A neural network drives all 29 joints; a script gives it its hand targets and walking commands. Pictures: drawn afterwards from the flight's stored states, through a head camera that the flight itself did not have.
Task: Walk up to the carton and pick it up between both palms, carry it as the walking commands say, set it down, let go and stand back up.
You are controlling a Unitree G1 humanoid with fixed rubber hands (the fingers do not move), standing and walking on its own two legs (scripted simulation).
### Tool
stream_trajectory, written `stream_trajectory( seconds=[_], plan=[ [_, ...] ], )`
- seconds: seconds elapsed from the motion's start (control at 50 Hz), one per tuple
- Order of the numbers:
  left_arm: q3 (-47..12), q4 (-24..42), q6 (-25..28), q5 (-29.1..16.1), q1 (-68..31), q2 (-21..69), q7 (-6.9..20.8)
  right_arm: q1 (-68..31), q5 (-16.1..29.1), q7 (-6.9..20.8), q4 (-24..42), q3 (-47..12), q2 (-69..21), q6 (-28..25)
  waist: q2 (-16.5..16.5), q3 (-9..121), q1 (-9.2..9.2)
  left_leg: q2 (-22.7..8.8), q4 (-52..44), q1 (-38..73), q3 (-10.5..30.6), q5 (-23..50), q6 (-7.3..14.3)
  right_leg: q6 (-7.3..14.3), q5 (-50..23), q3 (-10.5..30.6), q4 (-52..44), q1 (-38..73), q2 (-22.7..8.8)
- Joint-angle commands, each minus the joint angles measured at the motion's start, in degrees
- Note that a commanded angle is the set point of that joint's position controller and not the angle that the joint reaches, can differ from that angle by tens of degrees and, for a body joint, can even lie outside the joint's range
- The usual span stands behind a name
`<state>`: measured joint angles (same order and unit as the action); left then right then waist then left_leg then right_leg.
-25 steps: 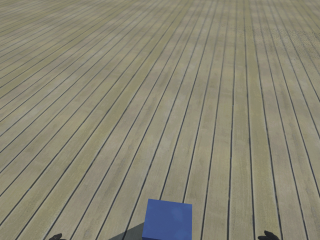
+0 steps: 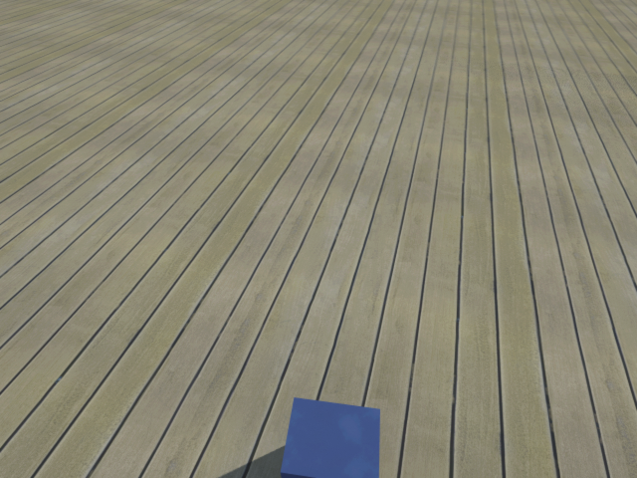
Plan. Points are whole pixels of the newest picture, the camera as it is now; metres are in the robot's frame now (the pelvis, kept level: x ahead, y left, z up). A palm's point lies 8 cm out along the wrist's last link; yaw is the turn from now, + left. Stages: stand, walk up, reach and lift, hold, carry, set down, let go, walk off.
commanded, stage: stand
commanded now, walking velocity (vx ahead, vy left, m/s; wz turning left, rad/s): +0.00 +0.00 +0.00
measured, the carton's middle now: (331, 459) +0.37 -0.02 -0.63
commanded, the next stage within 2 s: none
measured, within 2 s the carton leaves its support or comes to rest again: neither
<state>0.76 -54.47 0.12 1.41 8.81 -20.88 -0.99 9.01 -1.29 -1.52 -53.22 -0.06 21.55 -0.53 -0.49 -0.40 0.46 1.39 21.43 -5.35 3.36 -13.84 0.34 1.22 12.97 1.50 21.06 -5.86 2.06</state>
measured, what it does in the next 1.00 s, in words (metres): stands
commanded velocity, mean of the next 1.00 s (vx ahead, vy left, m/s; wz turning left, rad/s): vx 0.00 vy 0.00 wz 0.00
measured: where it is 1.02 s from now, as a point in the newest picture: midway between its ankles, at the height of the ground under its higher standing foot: outside the picture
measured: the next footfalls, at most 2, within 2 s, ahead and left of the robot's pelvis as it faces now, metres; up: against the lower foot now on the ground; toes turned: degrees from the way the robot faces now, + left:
none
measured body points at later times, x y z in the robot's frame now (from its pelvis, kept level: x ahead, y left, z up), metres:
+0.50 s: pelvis -0.01 +0.00 +0.00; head -0.02 +0.00 +0.45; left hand +0.08 +0.32 -0.11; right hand +0.09 -0.31 -0.11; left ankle -0.02 +0.12 -0.75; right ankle -0.02 -0.11 -0.75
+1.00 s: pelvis -0.01 +0.00 +0.00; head -0.01 +0.00 +0.45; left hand +0.08 +0.32 -0.11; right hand +0.09 -0.31 -0.11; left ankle -0.02 +0.12 -0.75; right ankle -0.02 -0.11 -0.75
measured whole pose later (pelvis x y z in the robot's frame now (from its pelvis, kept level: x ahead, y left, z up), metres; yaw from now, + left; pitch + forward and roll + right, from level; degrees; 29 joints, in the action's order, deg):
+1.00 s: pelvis -0.01 +0.00 +0.00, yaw +0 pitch -2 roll +0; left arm 0.1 -60.8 0.7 0.7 6.4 -22.3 -0.5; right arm 7.1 -0.7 -1.0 -59.3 -0.3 22.6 -0.9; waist -0.3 -1.7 0.2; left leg 1.4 18.6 -4.8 3.1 -11.3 0.4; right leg 0.9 10.6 2.0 18.5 -5.5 1.8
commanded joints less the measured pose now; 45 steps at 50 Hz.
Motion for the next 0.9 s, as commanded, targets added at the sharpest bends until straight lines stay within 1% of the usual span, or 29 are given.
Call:
stream_trajectory(
  seconds=[0.0, 0.28, 0.88],
  plan=[
    [1.8, 2.0, 0.7, -0.1, -2.2, -9.5, -0.1, -2.2, 0.0, -0.2, 2.2, 1.8, 9.2, -0.7, 0.4, 0.4, 0.03, -6.7, -3.2, -1.7, 5.2, 10.8, 0.3, -0.2, -10.1, 6.5, -3.5, 0.0, -7.5],
    [1.5, -0.9, 0.9, -0.3, -3.0, -10.3, 0.1, -2.5, 0.3, 0.1, -0.5, 1.6, 10.0, -0.8, 0.4, 0.1, 0.00, -7.0, -4.5, -1.8, 5.6, 9.3, 0.6, 0.0, -8.2, 6.9, -4.6, -0.1, -7.7],
    [1.0, -3.9, 1.1, -0.7, -4.2, -11.2, 0.2, -3.5, 0.6, 0.3, -3.5, 1.5, 10.7, -0.9, 0.3, 0.4, -0.23, -7.5, -5.3, -0.8, 5.5, 10.8, 0.9, 0.2, -9.9, 6.9, -5.0, 0.6, -8.1]
  ],
)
